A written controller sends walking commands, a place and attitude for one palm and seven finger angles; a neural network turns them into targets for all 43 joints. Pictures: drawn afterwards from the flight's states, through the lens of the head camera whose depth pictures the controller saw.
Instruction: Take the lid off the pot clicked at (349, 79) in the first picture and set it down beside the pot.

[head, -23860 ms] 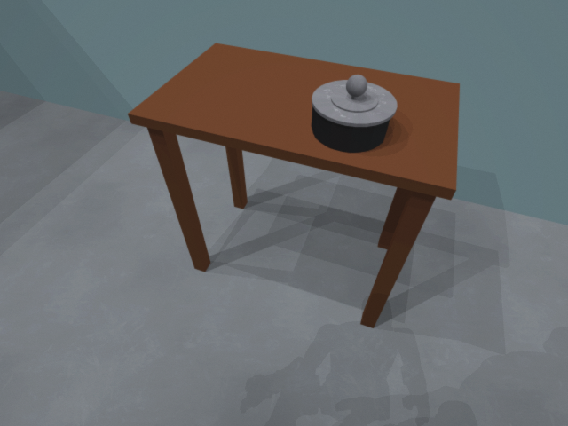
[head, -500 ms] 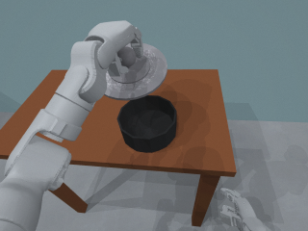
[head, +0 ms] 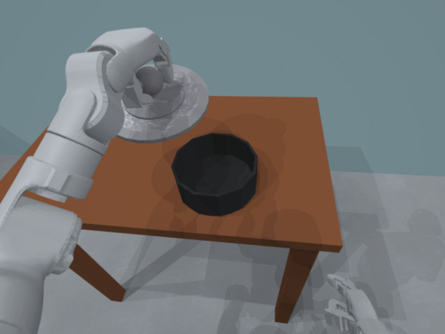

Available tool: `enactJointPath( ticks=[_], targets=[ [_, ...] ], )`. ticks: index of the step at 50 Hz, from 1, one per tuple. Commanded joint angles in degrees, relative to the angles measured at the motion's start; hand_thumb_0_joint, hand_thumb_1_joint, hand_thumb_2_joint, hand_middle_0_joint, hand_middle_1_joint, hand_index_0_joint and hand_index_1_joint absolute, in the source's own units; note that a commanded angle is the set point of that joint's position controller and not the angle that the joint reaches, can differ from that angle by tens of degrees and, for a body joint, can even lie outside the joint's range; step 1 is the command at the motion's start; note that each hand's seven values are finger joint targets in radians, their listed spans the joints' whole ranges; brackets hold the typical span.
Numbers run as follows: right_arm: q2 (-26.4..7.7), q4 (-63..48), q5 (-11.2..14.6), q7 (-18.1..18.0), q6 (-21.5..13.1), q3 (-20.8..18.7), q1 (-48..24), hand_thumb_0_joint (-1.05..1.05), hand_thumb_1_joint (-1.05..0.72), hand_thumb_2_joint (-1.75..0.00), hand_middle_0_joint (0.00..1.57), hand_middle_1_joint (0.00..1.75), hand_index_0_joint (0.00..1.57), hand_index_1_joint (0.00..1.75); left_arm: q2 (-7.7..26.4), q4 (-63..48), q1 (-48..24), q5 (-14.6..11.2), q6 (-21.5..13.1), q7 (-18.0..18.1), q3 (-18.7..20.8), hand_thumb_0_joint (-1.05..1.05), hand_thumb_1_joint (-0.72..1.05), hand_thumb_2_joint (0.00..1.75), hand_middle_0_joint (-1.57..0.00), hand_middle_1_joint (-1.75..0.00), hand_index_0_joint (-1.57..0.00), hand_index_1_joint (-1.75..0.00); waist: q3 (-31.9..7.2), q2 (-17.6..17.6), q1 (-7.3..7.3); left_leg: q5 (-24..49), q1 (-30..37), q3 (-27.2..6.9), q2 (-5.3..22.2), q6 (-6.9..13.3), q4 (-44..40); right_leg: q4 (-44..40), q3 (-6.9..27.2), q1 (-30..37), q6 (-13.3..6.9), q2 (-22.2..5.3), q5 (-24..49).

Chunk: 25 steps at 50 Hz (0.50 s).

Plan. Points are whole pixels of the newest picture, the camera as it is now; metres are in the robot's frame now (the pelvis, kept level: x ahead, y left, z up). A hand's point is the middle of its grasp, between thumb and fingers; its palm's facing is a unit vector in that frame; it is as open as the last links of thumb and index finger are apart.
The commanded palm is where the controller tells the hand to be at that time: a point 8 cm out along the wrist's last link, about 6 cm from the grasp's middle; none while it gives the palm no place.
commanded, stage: move the lid sideways beside the pot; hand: left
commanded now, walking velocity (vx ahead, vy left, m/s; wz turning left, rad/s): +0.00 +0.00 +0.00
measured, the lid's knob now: (149, 81) +0.45 +0.15 +0.25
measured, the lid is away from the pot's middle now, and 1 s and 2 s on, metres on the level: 0.10 0.22 0.24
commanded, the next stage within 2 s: lower the lid onto the table in 1.32 s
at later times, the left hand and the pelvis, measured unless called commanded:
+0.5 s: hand (107, 83) +0.43 +0.21 +0.26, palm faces -0.15 -0.06 -0.99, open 7.8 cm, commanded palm +0.41 +0.22 +0.33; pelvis +0.00 +0.01 +0.00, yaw +0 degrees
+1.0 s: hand (73, 86) +0.44 +0.27 +0.25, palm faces -0.18 -0.06 -0.98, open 7.8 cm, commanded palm +0.42 +0.28 +0.33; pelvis +0.00 +0.01 +0.00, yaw +1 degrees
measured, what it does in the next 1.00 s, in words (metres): stands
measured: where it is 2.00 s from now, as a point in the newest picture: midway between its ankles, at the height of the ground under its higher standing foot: outside the picture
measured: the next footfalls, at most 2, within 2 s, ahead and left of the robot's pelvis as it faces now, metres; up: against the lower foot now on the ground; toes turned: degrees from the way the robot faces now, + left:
none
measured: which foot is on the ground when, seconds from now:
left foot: down 0.00-1.00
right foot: down 0.00-1.00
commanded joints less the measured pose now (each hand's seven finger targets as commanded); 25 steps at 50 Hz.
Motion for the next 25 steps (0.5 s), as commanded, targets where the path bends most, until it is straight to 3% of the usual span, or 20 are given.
enactJointPath(
  ticks=[1, 2, 3, 4, 6, 7, 8, 11, 12, 13, 14, 17, 18, 20, 22, 23, 25],
  targets=[
    [-5.9, -9.0, 0.4, -0.5, -3.0, -2.0, -7.8, 0.0, -0.9, -0.9, 0.2, 0.3, 0.2, 0.3, 16.3, -8.9, -34.9, 2.9, -1.0, 2.5, 11.2, 0.0, 0.51, 1.16, -1.09, -1.0, -0.93, -0.95, -22.7, -6.1, -0.29, 11.2, 12.5, 0.7, -2.5, 2.6, 0.2, -2.3, -2.0, 3.0, -2.9, 3.4, 16.4],
    [-6.2, -9.1, 0.5, -0.4, -2.9, -2.5, -7.5, 0.0, -0.9, -0.9, 0.2, 0.3, 0.2, 0.3, 14.7, -9.3, -33.5, 1.7, -1.4, 2.5, 10.0, 0.0, 0.51, 1.16, -1.09, -1.0, -0.93, -0.95, -23.2, -5.1, -0.85, 11.6, 13.3, 0.4, -2.6, 2.7, 0.7, -2.2, -2.3, 2.7, -3.1, 3.2, 16.5],
    [-5.9, -9.0, 0.4, -0.4, -3.2, -2.2, -6.9, 0.0, -0.9, -0.9, 0.2, 0.3, 0.2, 0.3, 17.0, -9.9, -36.2, 3.0, -1.6, 2.4, 11.5, 0.0, 0.51, 1.16, -1.09, -1.0, -0.93, -0.95, -24.5, -5.3, -0.64, 12.2, 13.5, 0.4, -2.6, 2.6, 0.3, -2.4, -2.0, 3.4, -2.9, 3.6, 16.6],
    [-5.8, -9.0, 0.4, -0.5, -3.2, -2.3, -7.1, 0.0, -0.9, -0.9, 0.2, 0.3, 0.2, 0.3, 15.5, -8.9, -35.9, 3.1, -1.8, 2.2, 10.3, 0.0, 0.51, 1.16, -1.09, -1.0, -0.93, -0.95, -23.4, -5.2, -0.86, 12.3, 13.8, 0.5, -2.5, 2.7, 0.8, -2.2, -2.1, 2.6, -3.0, 3.7, 16.7],
    [-6.3, -8.6, 0.4, -0.6, -2.9, -2.4, -6.4, 0.0, -0.9, -0.9, 0.2, 0.3, 0.2, 0.3, 16.9, -6.0, -33.8, 3.0, -1.7, 1.8, 11.5, 0.0, 0.51, 1.16, -1.09, -1.0, -0.93, -0.95, -22.1, -5.6, -0.77, 11.0, 12.7, 0.4, -2.5, 2.7, 0.5, -2.5, -2.4, 2.0, -2.9, 3.6, 15.7],
    [-6.8, -8.7, 0.6, -0.4, -2.7, -2.9, -6.1, 0.0, -0.9, -0.9, 0.2, 0.3, 0.2, 0.3, 15.6, -8.6, -34.1, 1.8, -2.2, 1.8, 10.0, 0.0, 0.51, 1.16, -1.09, -1.0, -0.93, -0.95, -23.0, -3.7, -1.33, 12.0, 13.9, 0.0, -2.5, 2.6, 0.8, -2.2, -2.7, 1.9, -3.2, 3.5, 16.0],
    [-6.1, -9.1, 0.5, -0.4, -3.2, -2.6, -6.1, 0.0, -0.9, -0.9, 0.2, 0.3, 0.2, 0.3, 17.2, -10.4, -36.8, 2.8, -2.6, 1.7, 11.2, 0.0, 0.51, 1.16, -1.09, -1.0, -0.93, -0.95, -24.7, -3.4, -1.0, 13.0, 14.5, -0.1, -2.7, 2.6, 0.6, -2.5, -2.3, 2.4, -3.1, 4.0, 16.2],
    [-6.5, -8.1, 0.6, -0.5, -2.7, -2.6, -5.5, 0.0, -0.9, -0.9, 0.2, 0.3, 0.2, 0.3, 16.0, -4.7, -34.0, 3.0, -2.4, 1.4, 10.5, 0.0, 0.51, 1.16, -1.09, -1.0, -0.93, -0.95, -20.9, -5.2, -1.45, 11.6, 12.9, 0.1, -2.4, 2.6, 0.7, -2.6, -2.9, 0.5, -3.0, 4.0, 15.1],
    [-7.3, -8.0, 0.6, -0.5, -2.4, -3.2, -4.6, 0.0, -0.9, -0.9, 0.2, 0.3, 0.2, 0.3, 16.9, -6.1, -32.9, 2.1, -2.7, 1.4, 11.1, 0.0, 0.51, 1.16, -1.09, -1.0, -0.93, -0.95, -21.9, -4.6, -1.53, 12.1, 13.6, -0.3, -2.4, 2.6, 0.8, -2.7, -3.0, 1.1, -3.2, 3.8, 15.8],
    [-6.8, -8.6, 0.5, -0.4, -2.7, -2.8, -4.6, 0.0, -0.9, -0.9, 0.2, 0.3, 0.2, 0.3, 19.7, -8.4, -36.3, 3.3, -3.2, 1.4, 13.0, 0.0, 0.51, 1.16, -1.09, -1.0, -0.93, -0.95, -24.4, -3.6, -1.0, 13.7, 14.0, -0.3, -2.6, 2.6, 0.4, -2.7, -2.6, 2.5, -3.2, 4.2, 16.5],
    [-6.6, -8.8, 0.4, -0.4, -2.9, -2.8, -4.9, 0.0, -0.9, -0.9, 0.2, 0.3, 0.2, 0.3, 19.6, -8.9, -37.2, 3.4, -3.5, 1.6, 12.9, 0.0, 0.51, 1.16, -1.09, -1.0, -0.93, -0.95, -25.1, -4.3, -1.13, 14.5, 14.7, -0.3, -2.6, 2.8, 1.2, -2.2, -2.6, 2.8, -3.1, 4.2, 17.4],
    [-7.3, -8.5, 0.4, -0.2, -2.5, -3.4, -4.0, 0.0, -0.9, -0.9, 0.2, 0.3, 0.2, 0.3, 20.4, -7.6, -33.2, 2.6, -3.9, 1.5, 13.8, 0.0, 0.51, 1.16, -1.09, -1.0, -0.93, -0.95, -25.1, -3.3, -1.04, 15.9, 14.7, -0.6, -2.4, 2.7, 1.6, -2.0, -2.8, 2.7, -3.4, 4.0, 18.1],
    [-7.0, -8.3, 0.4, -0.3, -2.4, -3.0, -3.7, 0.0, -0.9, -0.9, 0.2, 0.3, 0.2, 0.3, 21.9, -5.6, -34.1, 3.7, -3.8, 1.2, 15.0, 0.0, 0.51, 1.16, -1.09, -1.0, -0.93, -0.95, -23.9, -4.4, -1.01, 14.9, 13.4, -0.2, -2.5, 2.7, 1.0, -2.6, -2.7, 2.4, -3.1, 4.2, 17.4],
    [-7.1, -8.5, 0.7, -0.3, -1.7, -3.0, -3.9, 0.0, -0.9, -0.9, 0.2, 0.3, 0.2, 0.3, 20.4, -3.1, -32.1, 3.5, -3.8, 0.8, 13.7, 0.0, 0.51, 1.16, -1.09, -1.0, -0.93, -0.95, -21.6, -6.0, -1.0, 13.2, 11.9, 0.0, -2.4, 2.8, 0.9, -2.6, -3.1, 2.0, -3.0, 4.0, 16.8],
    [-7.5, -9.0, 0.7, -0.2, -1.6, -3.6, -4.1, 0.0, -0.9, -0.9, 0.2, 0.3, 0.2, 0.3, 20.6, -7.1, -33.3, 2.9, -4.5, 1.0, 13.3, 0.0, 0.51, 1.16, -1.09, -1.0, -0.93, -0.95, -24.8, -3.2, -1.25, 15.2, 14.1, -0.2, -2.4, 2.8, 1.5, -2.2, -2.9, 2.4, -3.2, 3.9, 17.5],
    [-7.3, -9.4, 0.5, -0.1, -1.9, -3.3, -3.5, 0.0, -0.9, -0.9, 0.2, 0.3, 0.2, 0.3, 24.6, -9.8, -35.5, 4.0, -5.0, 1.2, 16.5, 0.0, 0.51, 1.16, -1.09, -1.0, -0.93, -0.95, -27.5, -1.6, -0.6, 17.5, 15.2, -0.5, -2.5, 2.9, 1.4, -2.2, -2.3, 3.6, -3.2, 4.3, 18.3],
    [-7.2, -8.7, 0.4, -0.3, -1.6, -3.2, -3.3, 0.0, -0.9, -0.9, 0.2, 0.3, 0.2, 0.3, 23.7, -5.3, -33.0, 4.1, -4.9, 0.9, 16.1, 0.0, 0.51, 1.16, -1.09, -1.0, -0.93, -0.95, -24.4, -3.4, -1.08, 16.2, 13.8, -0.1, -2.4, 3.0, 1.8, -2.5, -2.8, 2.1, -3.1, 4.2, 17.8]
  ],
)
